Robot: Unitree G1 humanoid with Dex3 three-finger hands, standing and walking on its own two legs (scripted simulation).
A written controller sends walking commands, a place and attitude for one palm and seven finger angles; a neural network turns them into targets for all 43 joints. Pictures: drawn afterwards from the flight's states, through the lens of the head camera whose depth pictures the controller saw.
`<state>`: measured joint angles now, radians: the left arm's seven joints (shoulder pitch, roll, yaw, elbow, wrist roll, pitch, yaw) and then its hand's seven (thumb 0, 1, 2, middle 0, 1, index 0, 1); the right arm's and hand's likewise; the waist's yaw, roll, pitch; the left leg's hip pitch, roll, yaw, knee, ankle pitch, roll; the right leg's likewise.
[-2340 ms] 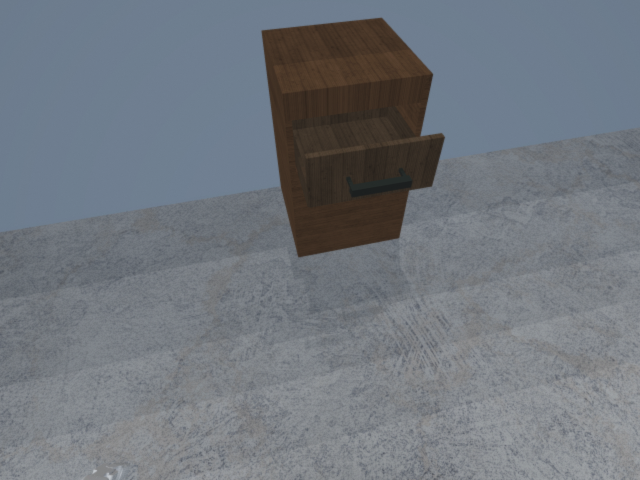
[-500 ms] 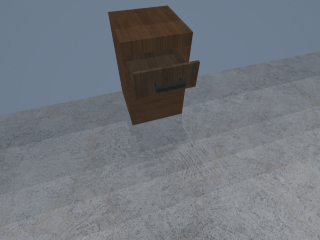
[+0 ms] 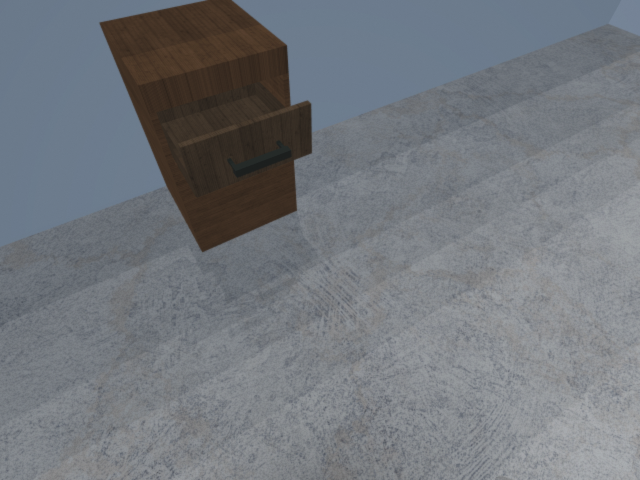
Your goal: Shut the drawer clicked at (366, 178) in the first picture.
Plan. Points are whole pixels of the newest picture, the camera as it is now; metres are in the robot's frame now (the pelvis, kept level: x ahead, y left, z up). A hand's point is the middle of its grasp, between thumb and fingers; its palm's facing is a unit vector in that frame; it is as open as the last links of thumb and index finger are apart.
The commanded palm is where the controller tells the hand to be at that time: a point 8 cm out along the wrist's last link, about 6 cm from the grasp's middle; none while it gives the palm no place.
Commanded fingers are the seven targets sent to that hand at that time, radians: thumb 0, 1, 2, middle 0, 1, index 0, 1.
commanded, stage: walk to a spot facing it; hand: left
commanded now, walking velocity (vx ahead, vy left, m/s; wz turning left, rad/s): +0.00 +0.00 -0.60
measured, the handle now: (259, 156) +0.93 +0.28 -0.24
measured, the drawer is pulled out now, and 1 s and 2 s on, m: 0.18 0.18 0.18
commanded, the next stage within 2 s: turn to face it in 1.72 s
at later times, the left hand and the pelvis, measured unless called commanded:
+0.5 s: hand (251, 435) +0.20 +0.13 -0.16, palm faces -0.41 -0.90 -0.18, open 7.4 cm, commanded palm none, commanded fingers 0.00 0.90 0.90 -0.20 -0.30 -0.20 -0.30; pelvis +0.02 -0.01 +0.00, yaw -21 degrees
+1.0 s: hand (278, 395) +0.27 +0.11 -0.20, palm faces -0.46 -0.87 -0.18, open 7.3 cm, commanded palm none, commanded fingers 0.00 0.90 0.90 -0.20 -0.30 -0.20 -0.30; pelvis +0.18 -0.07 -0.02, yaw -33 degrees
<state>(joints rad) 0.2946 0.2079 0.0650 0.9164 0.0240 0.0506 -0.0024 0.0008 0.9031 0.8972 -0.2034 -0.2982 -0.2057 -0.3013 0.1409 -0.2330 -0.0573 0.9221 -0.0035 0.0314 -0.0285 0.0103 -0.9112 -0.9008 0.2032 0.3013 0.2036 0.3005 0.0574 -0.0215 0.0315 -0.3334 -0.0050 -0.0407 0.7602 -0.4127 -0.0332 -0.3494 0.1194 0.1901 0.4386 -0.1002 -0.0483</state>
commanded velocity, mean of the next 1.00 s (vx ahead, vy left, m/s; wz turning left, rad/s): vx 0.31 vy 0.00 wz -0.42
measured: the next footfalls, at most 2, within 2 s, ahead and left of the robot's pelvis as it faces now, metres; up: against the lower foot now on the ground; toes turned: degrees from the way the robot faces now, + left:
left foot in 0.08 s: +0.01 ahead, +0.14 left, +0.00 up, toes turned -5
right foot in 0.54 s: +0.07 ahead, -0.19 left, +0.00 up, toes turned -29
